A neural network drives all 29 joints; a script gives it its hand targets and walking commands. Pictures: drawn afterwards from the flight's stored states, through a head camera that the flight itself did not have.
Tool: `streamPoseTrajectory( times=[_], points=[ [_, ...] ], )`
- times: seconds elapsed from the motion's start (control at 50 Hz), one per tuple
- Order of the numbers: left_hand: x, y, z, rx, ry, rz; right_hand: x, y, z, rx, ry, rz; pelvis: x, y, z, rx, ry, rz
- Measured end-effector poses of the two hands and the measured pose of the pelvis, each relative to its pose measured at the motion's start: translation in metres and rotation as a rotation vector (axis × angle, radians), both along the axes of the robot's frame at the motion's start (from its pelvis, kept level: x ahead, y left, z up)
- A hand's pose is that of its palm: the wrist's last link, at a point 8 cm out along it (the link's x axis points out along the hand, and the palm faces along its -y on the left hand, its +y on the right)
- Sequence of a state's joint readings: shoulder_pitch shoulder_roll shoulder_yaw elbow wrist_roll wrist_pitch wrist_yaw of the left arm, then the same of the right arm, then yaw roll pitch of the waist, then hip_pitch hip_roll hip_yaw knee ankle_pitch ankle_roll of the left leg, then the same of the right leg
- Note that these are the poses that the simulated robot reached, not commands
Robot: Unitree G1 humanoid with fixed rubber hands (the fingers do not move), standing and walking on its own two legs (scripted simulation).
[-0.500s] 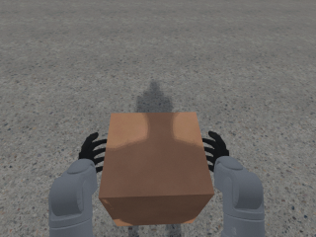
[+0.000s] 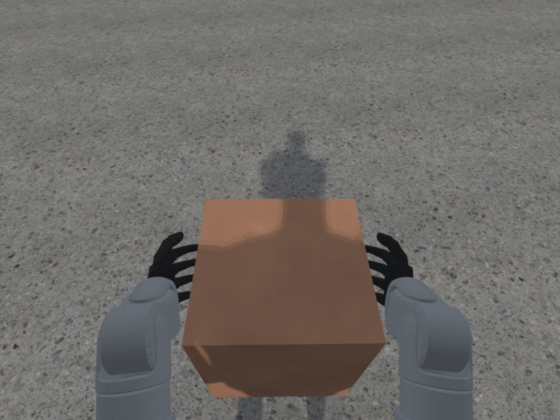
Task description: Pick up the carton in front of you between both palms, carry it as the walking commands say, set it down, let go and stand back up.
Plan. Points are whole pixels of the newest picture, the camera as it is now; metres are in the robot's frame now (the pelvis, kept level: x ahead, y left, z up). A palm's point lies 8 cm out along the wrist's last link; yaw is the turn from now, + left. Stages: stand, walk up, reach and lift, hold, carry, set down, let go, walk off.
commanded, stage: carry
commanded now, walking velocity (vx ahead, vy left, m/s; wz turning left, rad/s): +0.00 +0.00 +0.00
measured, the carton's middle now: (280, 303) +0.29 +0.00 +0.00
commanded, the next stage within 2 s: none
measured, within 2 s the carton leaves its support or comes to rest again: neither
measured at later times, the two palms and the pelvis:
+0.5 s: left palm (148, 267) +0.31 +0.17 +0.08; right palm (366, 254) +0.32 -0.12 +0.09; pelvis +0.05 +0.02 +0.00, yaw +1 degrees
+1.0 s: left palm (143, 306) +0.27 +0.18 +0.06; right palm (366, 294) +0.28 -0.12 +0.06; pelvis +0.01 +0.02 +0.00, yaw +1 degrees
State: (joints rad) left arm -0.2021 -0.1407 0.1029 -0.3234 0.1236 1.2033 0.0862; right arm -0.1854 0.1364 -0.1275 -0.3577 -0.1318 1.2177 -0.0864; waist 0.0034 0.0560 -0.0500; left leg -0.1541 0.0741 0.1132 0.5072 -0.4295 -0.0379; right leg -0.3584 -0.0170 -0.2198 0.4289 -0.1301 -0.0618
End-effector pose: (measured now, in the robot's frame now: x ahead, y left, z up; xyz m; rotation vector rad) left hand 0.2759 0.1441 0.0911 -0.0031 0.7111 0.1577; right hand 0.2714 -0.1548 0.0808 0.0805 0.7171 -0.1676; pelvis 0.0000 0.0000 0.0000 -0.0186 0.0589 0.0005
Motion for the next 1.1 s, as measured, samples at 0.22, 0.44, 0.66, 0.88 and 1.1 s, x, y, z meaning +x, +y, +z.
streamPoseTrajectory(
  times=[0.22,0.44,0.66,0.88,1.1],
  points=[
    [0.041,0.010,-0.005,-0.033,-0.007,0.019,0.047,0.010,0.006,-0.030,-0.007,0.018,0.044,0.003,-0.002,0.002,0.022,0.009],
    [0.041,0.028,-0.005,-0.037,-0.008,0.044,0.055,0.028,0.007,-0.040,-0.008,0.047,0.053,0.014,-0.003,0.003,0.015,0.021],
    [0.023,0.034,-0.015,-0.030,0.010,0.043,0.037,0.033,-0.004,-0.041,0.010,0.053,0.039,0.019,-0.008,0.001,-0.003,0.026],
    [0.001,0.033,-0.026,0.002,0.018,0.021,0.014,0.033,-0.017,-0.064,0.017,0.066,0.017,0.020,-0.006,0.007,-0.025,0.026],
    [-0.011,0.035,-0.041,0.031,0.007,-0.003,0.001,0.035,-0.032,-0.095,0.005,0.091,-0.002,0.022,-0.004,0.013,-0.034,0.024]
  ],
)
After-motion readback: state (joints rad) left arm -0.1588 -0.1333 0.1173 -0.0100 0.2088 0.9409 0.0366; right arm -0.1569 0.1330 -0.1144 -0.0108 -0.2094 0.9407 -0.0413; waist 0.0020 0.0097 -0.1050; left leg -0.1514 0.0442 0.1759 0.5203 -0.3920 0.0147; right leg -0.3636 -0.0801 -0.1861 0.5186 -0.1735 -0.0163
